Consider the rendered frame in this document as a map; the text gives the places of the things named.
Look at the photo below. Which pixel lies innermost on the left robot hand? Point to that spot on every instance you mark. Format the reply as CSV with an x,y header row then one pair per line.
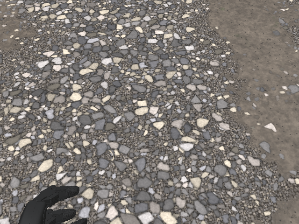
x,y
35,211

